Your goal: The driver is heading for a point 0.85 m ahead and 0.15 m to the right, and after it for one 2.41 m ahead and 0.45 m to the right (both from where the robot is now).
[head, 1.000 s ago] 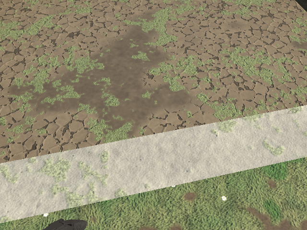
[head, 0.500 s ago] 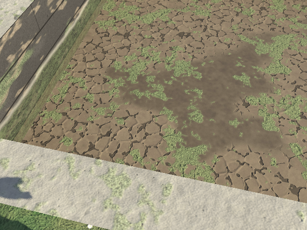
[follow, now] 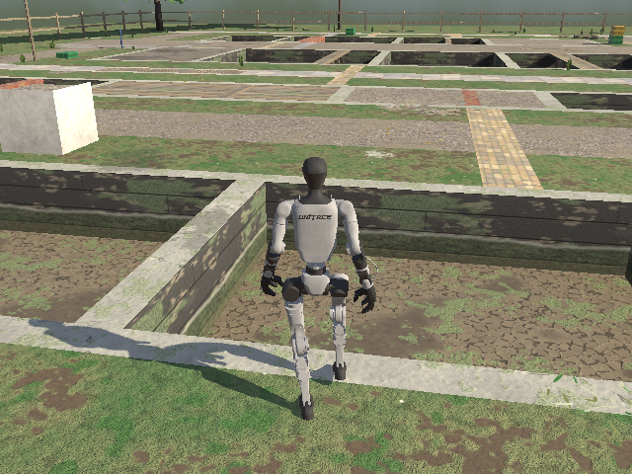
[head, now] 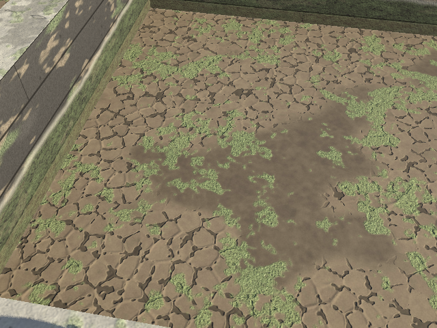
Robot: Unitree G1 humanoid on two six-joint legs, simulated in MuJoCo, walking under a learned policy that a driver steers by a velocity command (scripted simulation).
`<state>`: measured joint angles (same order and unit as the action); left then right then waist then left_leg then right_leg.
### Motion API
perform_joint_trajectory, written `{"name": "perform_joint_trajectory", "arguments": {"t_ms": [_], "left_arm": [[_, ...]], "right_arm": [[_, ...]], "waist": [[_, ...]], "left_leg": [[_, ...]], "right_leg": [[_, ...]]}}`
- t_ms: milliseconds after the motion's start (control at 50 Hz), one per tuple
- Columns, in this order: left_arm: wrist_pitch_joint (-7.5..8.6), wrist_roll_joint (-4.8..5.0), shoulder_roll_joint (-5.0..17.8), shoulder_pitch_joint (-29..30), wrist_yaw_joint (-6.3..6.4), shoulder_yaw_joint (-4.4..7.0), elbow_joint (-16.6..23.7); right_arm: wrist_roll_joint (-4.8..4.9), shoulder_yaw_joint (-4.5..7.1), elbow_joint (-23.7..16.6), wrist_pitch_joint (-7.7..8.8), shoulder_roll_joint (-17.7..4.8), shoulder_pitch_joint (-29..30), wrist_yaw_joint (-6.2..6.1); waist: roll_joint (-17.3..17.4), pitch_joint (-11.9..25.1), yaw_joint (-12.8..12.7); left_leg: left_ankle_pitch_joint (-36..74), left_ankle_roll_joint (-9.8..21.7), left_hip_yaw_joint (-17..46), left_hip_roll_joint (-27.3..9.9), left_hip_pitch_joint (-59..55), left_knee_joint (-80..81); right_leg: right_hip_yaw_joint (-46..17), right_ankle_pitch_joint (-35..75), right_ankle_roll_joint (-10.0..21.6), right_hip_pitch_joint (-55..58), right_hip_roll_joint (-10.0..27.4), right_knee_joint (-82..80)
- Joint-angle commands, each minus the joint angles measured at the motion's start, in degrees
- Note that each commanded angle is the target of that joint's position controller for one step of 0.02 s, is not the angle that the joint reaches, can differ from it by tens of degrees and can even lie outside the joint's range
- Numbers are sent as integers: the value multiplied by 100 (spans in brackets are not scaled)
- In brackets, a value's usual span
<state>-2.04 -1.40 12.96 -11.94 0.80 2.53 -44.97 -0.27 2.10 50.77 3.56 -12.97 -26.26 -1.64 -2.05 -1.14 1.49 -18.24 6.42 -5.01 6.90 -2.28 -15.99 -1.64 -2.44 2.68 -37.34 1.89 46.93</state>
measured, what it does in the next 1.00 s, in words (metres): walks ahead, turning right: right foot, then left foot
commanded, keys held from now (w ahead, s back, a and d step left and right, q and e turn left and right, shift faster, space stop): w+e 0.42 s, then w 0.58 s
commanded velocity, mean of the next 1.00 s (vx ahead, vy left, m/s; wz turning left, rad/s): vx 0.50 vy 0.00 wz -0.31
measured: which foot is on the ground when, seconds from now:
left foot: down 0.00-0.14, up 0.16-0.62, down 0.64-1.00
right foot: up 0.00-0.12, down 0.14-0.66, up 0.68-0.90, down 0.92-1.00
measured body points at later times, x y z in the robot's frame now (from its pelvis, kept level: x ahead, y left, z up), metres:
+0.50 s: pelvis +0.17 -0.04 +0.00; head +0.17 -0.07 +0.45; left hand +0.31 +0.20 -0.11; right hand +0.30 -0.32 -0.10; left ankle +0.33 +0.10 -0.67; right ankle +0.17 -0.09 -0.74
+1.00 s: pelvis +0.22 -0.04 -0.01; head +0.21 -0.04 +0.44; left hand +0.50 +0.07 -0.07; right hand +0.29 -0.30 -0.11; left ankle +0.28 +0.04 -0.74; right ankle +0.20 -0.15 -0.74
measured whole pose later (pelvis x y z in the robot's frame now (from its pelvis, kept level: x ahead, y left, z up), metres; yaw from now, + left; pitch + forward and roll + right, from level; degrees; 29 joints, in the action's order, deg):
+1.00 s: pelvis +0.22 -0.04 -0.01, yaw -20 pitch -2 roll +1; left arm -4.1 -1.2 10.3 -1.5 0.0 -2.4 -35.6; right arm -0.9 -3.1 35.2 -3.1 -10.8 -10.7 0.6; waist 0.3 -0.5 1.4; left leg -15.4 2.2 -1.7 2.4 16.5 -33.5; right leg -5.1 -16.5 0.7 -16.9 -2.8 35.3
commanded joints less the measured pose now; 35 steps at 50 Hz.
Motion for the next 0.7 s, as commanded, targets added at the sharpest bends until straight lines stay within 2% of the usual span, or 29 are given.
{"name": "perform_joint_trajectory", "arguments": {"t_ms": [20,40,80,100,120,140,160,180,200,220,240,260,300,340,380,400,420,460,480,500,520,560,580,600,620,640,660,680,700], "left_arm": [[134,-59,232,659,-76,-4,657],[163,-39,192,621,-83,-24,702],[195,18,284,204,-100,12,669],[200,52,355,-317,-76,44,553],[231,83,516,-1244,-63,122,326],[296,84,852,-2223,-1,257,127],[250,238,1373,-1698,16,316,256],[164,397,1505,-1471,29,422,400],[110,292,1219,-1140,101,352,439],[47,199,939,-931,129,245,370],[69,144,624,-644,126,128,416],[135,133,517,-455,126,73,506],[289,143,675,-436,64,60,551],[353,177,878,-607,20,104,568],[313,214,885,-751,11,104,658],[238,248,913,-936,39,116,671],[177,246,921,-982,59,126,727],[109,231,873,-898,82,108,854],[55,180,778,-786,73,89,878],[61,197,720,-486,57,49,987],[58,162,749,-447,41,45,999],[-7,65,782,-297,88,34,1072],[-73,4,663,-240,135,-7,1074],[-108,-36,668,-252,187,-15,1098],[-136,19,620,-101,244,-31,1124],[-130,158,390,116,259,-123,1248],[-85,221,239,-422,208,-183,1331],[-108,93,391,-272,206,-178,1342],[-90,6,670,208,206,-88,1395]], "right_arm": [[-37,87,-172,-29,-615,-448,-89],[-45,101,-215,-72,-669,-389,-110],[-59,109,-265,-96,-773,-293,-167],[-64,165,-334,-131,-956,-122,-207],[-49,201,-430,-139,-1119,220,-205],[107,203,-572,-131,-1097,770,-167],[24,119,-997,-122,-534,435,-59],[-45,150,-1254,-112,-827,721,-38],[23,145,-1422,-83,-931,1197,-60],[82,146,-1423,-101,-891,1184,-87],[-10,96,-1478,-229,-752,1222,-118],[-101,51,-1456,-377,-592,1043,-61],[-192,32,-1509,-610,-479,1033,-37],[-174,44,-1529,-688,-527,1141,-86],[-150,41,-1602,-706,-549,1508,-145],[-175,26,-1666,-699,-569,1798,-105],[-150,17,-1730,-692,-550,2024,-91],[-161,-36,-1732,-683,-449,2162,-54],[-148,-123,-1724,-690,-236,2177,-7],[-211,-112,-1709,-656,-295,2071,28],[-213,-125,-1662,-633,-273,1986,52],[-180,-158,-1728,-588,-370,1991,10],[-207,-194,-1744,-521,-399,1867,-19],[-145,-172,-1749,-480,-481,1673,-45],[-133,-186,-1617,-384,-436,1337,-42],[-226,-267,-1515,-327,-224,925,-75],[-250,-207,-1628,-303,-553,1245,-72],[-156,-149,-1666,-378,-650,1316,-1],[-133,-200,-1676,-439,-517,1049,66]], "waist": [[440,-483,174],[475,-427,151],[721,-53,-24],[865,262,-248],[924,641,-745],[326,938,-1480],[-1059,1347,-556],[-699,1710,-855],[-299,1021,-756],[180,372,-401],[396,245,-101],[235,178,103],[-82,222,222],[-168,305,193],[-140,304,21],[-160,338,-172],[-181,272,-263],[-289,374,-337],[-318,473,-307],[-213,316,-103],[-478,386,-144],[-641,355,-192],[-639,216,-254],[-562,211,-224],[-277,384,-102],[106,855,-34],[1192,1275,-526],[2028,1107,-123],[1529,756,185]], "left_leg": [[4496,147,385,-1908,-136,-276],[4941,105,220,-1850,-98,-571],[6556,-12,-1,-1846,68,-1325],[7090,-85,-41,-1852,199,-1963],[6652,-128,-72,-1802,674,-3014],[4666,-301,-524,-1164,1701,-5396],[-1097,-620,-78,-18,3962,-7369],[-783,-652,976,-156,4811,-7742],[-370,-708,1079,-468,5098,-7635],[-33,-707,937,-658,4769,-7203],[36,-767,940,-822,4337,-6572],[27,-842,894,-863,3906,-6059],[269,-925,693,-757,3558,-5557],[629,-930,657,-772,3615,-5048],[955,-929,713,-825,3870,-4548],[1031,-906,692,-809,4079,-4319],[1145,-906,775,-842,4268,-4095],[1223,-944,831,-838,4193,-3833],[1122,-1010,632,-671,3598,-4048],[1283,-977,450,-527,2842,-3753],[1011,-963,263,-399,2437,-3772],[382,-929,345,-380,2122,-3257],[31,-826,501,-518,2220,-2881],[-494,-685,734,-653,2372,-1917],[101,-451,920,-878,2061,-940],[1612,-272,946,-1182,1032,-593],[3626,134,1670,-1808,-270,-1624],[4365,695,2474,-2301,-93,-1450],[4447,979,2895,-2525,186,-1159]], "right_leg": [[496,-127,329,-536,-85,-356],[657,-326,408,-311,-156,-578],[1034,-901,620,655,-552,-709],[987,-1332,727,1342,-700,-781],[663,-1370,891,2411,-694,-1059],[-354,-748,1340,3609,-84,-2118],[-3302,872,1897,5073,1533,-2280],[-3824,533,2371,5192,1807,-2618],[-3292,268,2205,4494,1739,-2716],[-2720,629,1917,3312,1546,-2712],[-2248,578,1555,2534,1158,-2698],[-1877,583,1310,1904,823,-2756],[-1575,1037,1146,1452,408,-2736],[-1569,1171,1083,1553,275,-2706],[-1751,894,923,1858,221,-2633],[-1981,423,784,2152,222,-2729],[-2146,83,710,2363,223,-2733],[-2197,-110,592,2583,206,-2677],[-1942,361,556,2196,132,-2593],[-1500,1228,472,1509,-120,-2467],[-1443,1715,459,1415,-138,-2446],[-1525,2696,461,1776,-22,-2380],[-1589,3082,483,2055,34,-2218],[-1835,2825,516,2616,148,-2027],[-2100,2184,520,2920,270,-1753],[-1940,1640,410,2701,112,-1194],[-1440,-777,141,1612,-503,-654],[-737,-2732,-41,902,-952,-396],[-593,-3021,-228,560,-972,163]]}}
Keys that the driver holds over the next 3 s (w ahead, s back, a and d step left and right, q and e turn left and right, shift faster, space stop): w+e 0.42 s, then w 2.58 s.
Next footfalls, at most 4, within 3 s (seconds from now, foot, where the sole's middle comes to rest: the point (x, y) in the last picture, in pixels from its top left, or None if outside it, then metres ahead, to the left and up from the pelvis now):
0.14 right None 0.21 -0.09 -0.77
0.64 left None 0.32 0.03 -0.77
0.92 right None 0.24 -0.17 -0.77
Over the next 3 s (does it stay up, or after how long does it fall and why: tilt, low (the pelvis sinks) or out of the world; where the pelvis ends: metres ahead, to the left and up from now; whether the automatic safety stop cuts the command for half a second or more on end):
stays up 0.26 -0.08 -0.01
